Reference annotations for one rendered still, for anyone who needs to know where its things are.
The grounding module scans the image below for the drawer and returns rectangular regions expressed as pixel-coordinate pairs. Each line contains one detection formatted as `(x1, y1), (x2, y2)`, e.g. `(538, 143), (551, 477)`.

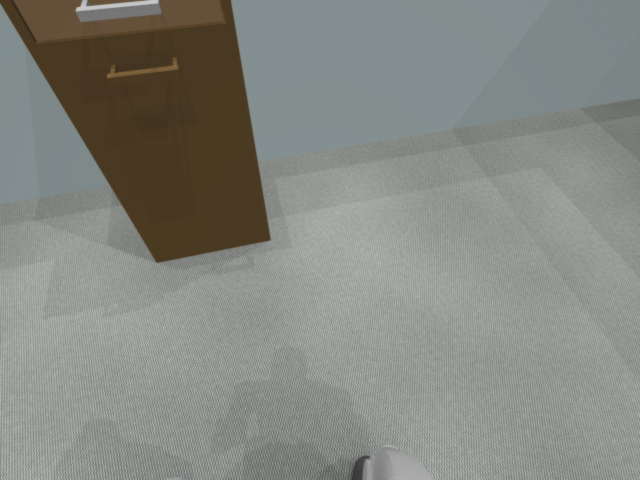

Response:
(13, 0), (223, 41)

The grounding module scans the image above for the cabinet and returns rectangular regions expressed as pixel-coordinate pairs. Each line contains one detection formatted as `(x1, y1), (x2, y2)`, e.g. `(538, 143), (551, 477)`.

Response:
(0, 0), (271, 263)

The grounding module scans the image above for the handle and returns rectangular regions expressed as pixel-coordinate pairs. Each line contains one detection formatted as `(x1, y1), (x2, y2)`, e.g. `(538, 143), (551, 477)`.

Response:
(76, 0), (162, 22)
(107, 65), (181, 86)

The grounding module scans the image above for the right robot thigh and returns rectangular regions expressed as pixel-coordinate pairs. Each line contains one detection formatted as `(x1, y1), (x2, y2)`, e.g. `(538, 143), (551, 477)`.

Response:
(363, 451), (435, 480)

